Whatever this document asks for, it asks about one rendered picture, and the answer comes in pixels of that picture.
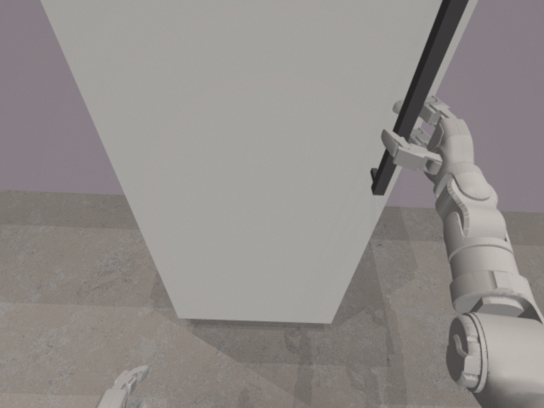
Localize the robot right forearm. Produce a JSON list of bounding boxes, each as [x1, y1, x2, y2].
[[433, 163, 544, 325]]

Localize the right robot hand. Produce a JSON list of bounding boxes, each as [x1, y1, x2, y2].
[[381, 95, 474, 184]]

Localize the handle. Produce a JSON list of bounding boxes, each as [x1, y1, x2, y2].
[[371, 0, 468, 196]]

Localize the fridge door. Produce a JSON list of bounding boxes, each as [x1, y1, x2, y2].
[[41, 0, 478, 324]]

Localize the left robot hand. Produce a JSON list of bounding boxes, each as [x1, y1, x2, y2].
[[95, 365, 149, 408]]

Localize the robot right upper arm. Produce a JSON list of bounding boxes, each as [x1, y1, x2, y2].
[[446, 312, 544, 408]]

